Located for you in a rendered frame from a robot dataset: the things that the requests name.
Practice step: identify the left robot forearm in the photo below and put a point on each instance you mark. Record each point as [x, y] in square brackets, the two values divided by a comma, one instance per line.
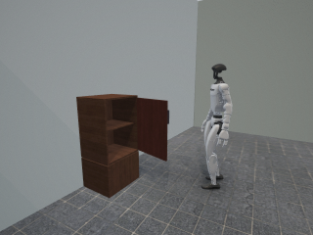
[227, 116]

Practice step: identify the right robot forearm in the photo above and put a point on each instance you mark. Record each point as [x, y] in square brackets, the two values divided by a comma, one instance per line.
[210, 114]

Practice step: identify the right robot hand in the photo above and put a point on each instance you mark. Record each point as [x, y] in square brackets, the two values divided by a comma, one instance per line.
[203, 124]

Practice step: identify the humanoid robot head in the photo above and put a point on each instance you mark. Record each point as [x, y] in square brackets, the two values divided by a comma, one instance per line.
[216, 70]

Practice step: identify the left robot shin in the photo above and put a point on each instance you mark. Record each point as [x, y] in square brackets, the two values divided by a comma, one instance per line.
[212, 168]

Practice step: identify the left robot upper arm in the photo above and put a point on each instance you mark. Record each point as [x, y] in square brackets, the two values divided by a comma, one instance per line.
[224, 89]

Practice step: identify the left robot hand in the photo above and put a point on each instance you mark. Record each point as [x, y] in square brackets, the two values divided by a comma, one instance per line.
[223, 135]

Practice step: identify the cupboard door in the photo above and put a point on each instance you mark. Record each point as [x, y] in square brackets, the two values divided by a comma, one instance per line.
[152, 123]

